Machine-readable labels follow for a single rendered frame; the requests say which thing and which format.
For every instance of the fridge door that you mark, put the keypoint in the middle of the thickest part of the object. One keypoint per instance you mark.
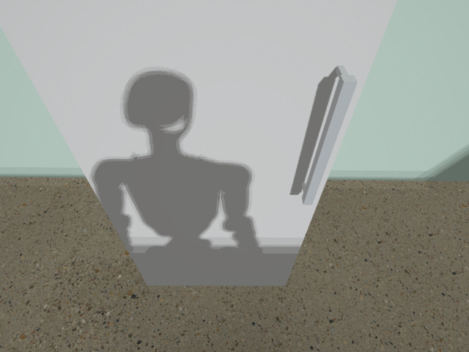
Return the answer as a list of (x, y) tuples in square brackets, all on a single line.
[(197, 121)]

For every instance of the handle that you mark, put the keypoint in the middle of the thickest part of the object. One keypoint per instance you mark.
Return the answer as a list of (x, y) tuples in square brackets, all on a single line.
[(338, 109)]

